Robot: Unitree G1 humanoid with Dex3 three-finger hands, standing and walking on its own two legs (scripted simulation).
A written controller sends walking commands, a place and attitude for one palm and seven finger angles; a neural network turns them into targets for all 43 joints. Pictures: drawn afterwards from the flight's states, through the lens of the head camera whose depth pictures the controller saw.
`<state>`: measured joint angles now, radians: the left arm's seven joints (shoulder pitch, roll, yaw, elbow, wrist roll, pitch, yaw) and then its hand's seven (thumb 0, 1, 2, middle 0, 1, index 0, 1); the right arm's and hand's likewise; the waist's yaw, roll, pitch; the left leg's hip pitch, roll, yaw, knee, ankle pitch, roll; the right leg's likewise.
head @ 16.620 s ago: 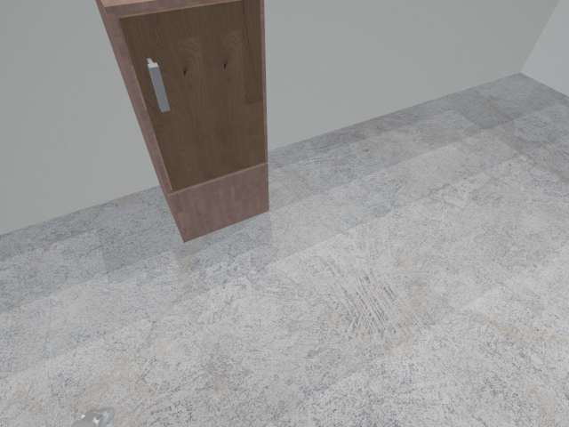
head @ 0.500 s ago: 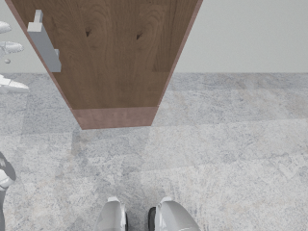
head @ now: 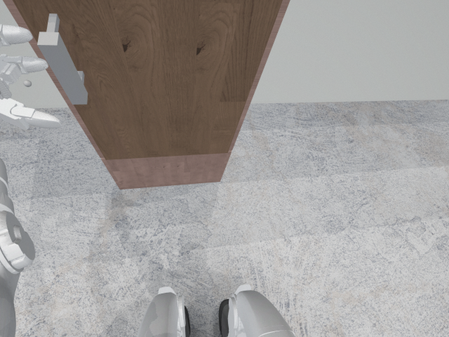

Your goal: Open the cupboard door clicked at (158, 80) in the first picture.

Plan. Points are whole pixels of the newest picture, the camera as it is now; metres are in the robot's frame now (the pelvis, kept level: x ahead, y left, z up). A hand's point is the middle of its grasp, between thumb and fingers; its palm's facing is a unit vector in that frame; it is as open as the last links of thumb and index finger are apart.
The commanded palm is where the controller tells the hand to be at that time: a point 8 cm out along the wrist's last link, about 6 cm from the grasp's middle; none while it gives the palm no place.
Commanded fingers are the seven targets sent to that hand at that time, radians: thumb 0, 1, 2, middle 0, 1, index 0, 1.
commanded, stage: slide the fingers in behind the handle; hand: left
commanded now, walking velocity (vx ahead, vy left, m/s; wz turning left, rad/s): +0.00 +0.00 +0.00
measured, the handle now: (67, 62) +0.55 +0.23 +0.06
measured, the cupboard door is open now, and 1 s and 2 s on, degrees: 0 0 0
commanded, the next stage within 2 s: close the thumb around the handle in 1.42 s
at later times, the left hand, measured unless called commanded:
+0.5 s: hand (58, 84) +0.51 +0.23 +0.07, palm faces +0.07 -1.00 +0.01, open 13.9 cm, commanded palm +0.50 +0.26 +0.06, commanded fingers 0.00 -0.50 0.30 -0.30 -1.20 -0.30 -1.20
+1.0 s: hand (79, 86) +0.51 +0.21 +0.06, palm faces +0.07 -1.00 +0.00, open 13.8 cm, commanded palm +0.49 +0.23 +0.06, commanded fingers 0.00 -0.50 0.30 -0.30 -1.20 -0.30 -1.20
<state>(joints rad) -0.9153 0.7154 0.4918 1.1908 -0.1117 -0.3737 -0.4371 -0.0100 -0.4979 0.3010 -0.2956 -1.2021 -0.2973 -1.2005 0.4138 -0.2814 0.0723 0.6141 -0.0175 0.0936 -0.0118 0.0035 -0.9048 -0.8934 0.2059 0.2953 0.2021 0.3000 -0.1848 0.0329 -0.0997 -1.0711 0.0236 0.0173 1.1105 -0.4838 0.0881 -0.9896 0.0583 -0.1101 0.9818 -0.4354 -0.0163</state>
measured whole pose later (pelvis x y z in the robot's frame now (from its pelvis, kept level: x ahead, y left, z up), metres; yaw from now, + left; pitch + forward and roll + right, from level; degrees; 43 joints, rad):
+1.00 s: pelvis +0.01 -0.03 +0.00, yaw +1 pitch +24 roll -4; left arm -0.89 0.56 0.42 1.17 -0.12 -0.39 -0.29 -0.01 -0.50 0.30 -0.30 -1.20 -0.31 -1.24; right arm 0.38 -0.27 0.05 0.64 -0.01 0.07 0.01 0.00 -0.91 -0.89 0.20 0.29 0.20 0.30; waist -0.16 0.03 -0.12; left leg -1.04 0.03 0.01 1.10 -0.49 0.05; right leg -0.97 0.07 -0.12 1.01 -0.47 -0.06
